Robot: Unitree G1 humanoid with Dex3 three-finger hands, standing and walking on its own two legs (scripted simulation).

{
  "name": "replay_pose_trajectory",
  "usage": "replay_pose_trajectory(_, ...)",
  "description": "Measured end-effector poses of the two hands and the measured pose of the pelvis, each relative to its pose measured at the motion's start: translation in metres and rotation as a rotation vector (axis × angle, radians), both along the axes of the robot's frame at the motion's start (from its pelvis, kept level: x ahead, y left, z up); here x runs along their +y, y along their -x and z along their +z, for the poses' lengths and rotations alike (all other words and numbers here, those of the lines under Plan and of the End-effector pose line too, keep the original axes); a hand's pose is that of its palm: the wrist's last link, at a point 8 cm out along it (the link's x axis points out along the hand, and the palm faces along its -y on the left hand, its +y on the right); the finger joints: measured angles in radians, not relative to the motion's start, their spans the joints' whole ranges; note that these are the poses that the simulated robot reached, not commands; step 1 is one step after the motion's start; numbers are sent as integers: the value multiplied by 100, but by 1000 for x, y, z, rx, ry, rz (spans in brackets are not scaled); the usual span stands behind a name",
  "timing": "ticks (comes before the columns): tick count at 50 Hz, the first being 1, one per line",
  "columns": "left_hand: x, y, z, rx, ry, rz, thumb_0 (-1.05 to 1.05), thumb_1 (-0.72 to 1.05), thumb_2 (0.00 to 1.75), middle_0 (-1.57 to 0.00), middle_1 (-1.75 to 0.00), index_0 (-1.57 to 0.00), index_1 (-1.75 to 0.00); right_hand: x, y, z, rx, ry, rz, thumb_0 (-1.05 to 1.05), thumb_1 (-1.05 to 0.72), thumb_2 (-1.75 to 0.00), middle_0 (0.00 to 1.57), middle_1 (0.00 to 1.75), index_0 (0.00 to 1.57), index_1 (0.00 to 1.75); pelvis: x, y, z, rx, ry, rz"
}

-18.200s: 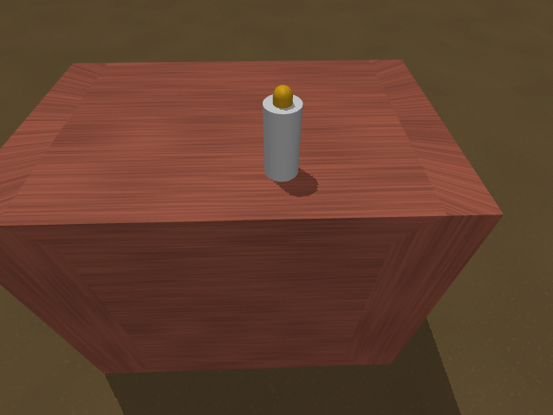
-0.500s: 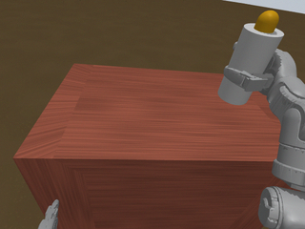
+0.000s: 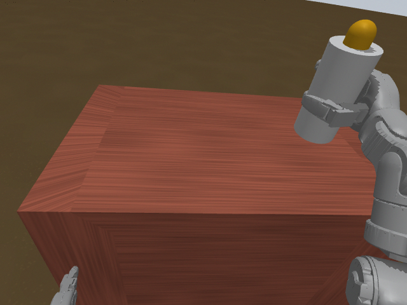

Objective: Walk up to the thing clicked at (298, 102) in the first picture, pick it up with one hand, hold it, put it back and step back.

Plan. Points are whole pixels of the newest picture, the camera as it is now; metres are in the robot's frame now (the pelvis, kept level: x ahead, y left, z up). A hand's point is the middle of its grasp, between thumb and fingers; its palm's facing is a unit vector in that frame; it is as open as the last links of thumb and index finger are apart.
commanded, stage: hold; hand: right
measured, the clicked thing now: (336, 84) +0.34 -0.17 +0.34
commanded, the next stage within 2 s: crouch in 0.34 s
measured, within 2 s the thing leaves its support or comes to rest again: neither
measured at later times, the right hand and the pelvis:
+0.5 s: hand (329, 88) +0.34 -0.17 +0.34, palm faces +0.14 +0.99 -0.02, open 9.6 cm; pelvis +0.00 +0.00 +0.00, yaw +0 degrees
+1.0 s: hand (308, 117) +0.40 -0.18 +0.25, palm faces +0.21 +0.98 +0.00, open 9.6 cm; pelvis +0.00 +0.00 +0.00, yaw +1 degrees
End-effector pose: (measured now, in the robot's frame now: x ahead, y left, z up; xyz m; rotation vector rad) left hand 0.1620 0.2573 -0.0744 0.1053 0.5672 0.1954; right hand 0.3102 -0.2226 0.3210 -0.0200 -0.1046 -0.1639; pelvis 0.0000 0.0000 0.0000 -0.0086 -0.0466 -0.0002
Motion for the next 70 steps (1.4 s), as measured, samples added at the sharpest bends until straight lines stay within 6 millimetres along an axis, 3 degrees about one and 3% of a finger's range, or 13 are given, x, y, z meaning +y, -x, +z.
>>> replay_pose_trajectory(15,-3,0,0,-7,2,-4,-1,-52,5,-6,-6,-6,-5,2,-4,1,21,-3,23,-1,30,-106,74,98,74,100,-2,1,0,-1,-1,3)
replay_pose_trajectory(26,0,1,0,6,-9,-10,-1,-52,5,-6,-6,-6,-5,7,-2,12,-16,12,35,-1,30,-106,74,98,74,100,-1,0,0,-2,-2,0)
replay_pose_trajectory(35,6,-3,5,-28,-6,11,-1,-52,6,-5,-5,-5,-4,4,-15,-10,69,-23,11,-1,31,-106,74,99,74,100,2,-1,1,1,1,-2)
replay_pose_trajectory(47,8,16,-1,31,-38,31,-1,-51,6,-5,-5,-5,-4,-9,-46,-60,144,-37,-43,-1,33,-109,74,100,74,101,5,2,0,15,1,9)
replay_pose_trajectory(57,3,27,-8,72,-32,49,-1,-51,6,-5,-5,-6,-4,-15,-69,-83,134,-39,-47,-1,33,-109,74,100,74,102,3,3,-1,36,-1,23)
replay_pose_trajectory(70,3,25,-4,89,-44,59,-1,-51,6,-6,-5,-6,-4,-26,-85,-103,116,-32,-62,-1,33,-109,74,100,74,102,2,-1,-1,58,-2,28)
